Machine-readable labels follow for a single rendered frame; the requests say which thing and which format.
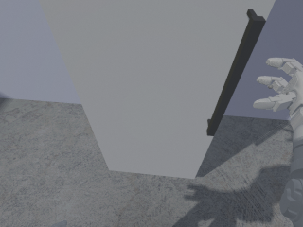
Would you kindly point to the right robot hand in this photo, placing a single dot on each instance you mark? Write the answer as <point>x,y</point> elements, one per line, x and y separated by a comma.
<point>295,86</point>

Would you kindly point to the handle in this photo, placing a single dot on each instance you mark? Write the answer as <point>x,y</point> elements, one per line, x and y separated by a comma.
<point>248,42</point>

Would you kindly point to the fridge door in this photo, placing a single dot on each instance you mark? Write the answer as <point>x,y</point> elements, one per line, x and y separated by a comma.
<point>149,74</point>

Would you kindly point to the right robot forearm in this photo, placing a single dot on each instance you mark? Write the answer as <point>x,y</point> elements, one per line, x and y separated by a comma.
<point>296,115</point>

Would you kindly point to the robot right upper arm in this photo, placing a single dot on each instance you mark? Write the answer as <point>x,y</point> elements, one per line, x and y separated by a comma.
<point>291,202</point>

